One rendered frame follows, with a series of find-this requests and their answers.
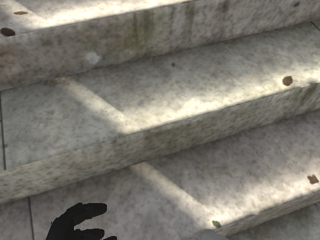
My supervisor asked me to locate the robot left hand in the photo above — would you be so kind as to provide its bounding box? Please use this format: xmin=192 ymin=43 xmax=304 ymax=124
xmin=46 ymin=202 xmax=117 ymax=240

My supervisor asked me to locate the right robot shin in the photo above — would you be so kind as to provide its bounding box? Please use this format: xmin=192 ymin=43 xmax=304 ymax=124
xmin=200 ymin=229 xmax=215 ymax=236

